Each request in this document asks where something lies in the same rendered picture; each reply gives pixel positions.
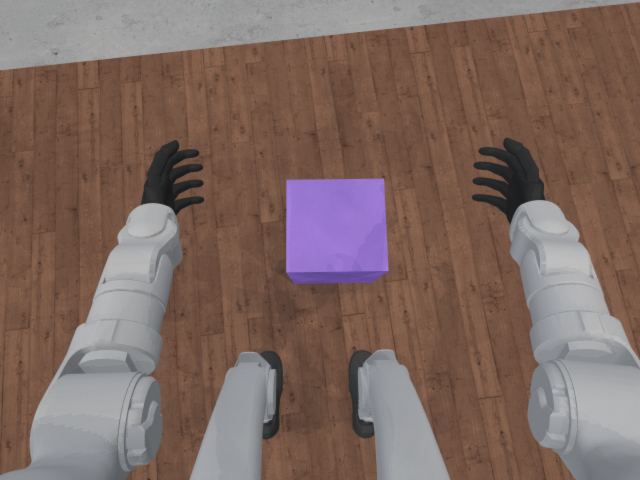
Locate right robot hand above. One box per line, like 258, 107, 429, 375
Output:
472, 138, 546, 224

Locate right robot upper arm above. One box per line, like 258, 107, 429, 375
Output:
527, 359, 640, 480

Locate right robot foot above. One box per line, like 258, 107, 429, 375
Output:
349, 350, 374, 438

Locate left robot foot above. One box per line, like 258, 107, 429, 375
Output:
259, 351, 283, 439

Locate left robot upper arm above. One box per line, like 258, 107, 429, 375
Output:
0, 372, 163, 480

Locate robot foot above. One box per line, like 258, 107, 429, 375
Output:
259, 351, 283, 439
349, 350, 374, 438

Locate right robot forearm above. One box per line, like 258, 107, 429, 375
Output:
509, 200, 640, 369

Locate left robot hand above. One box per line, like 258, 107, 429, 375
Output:
141, 140, 204, 215

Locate left robot forearm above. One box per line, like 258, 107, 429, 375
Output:
30, 203, 183, 461

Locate carton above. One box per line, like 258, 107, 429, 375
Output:
286, 179, 389, 284

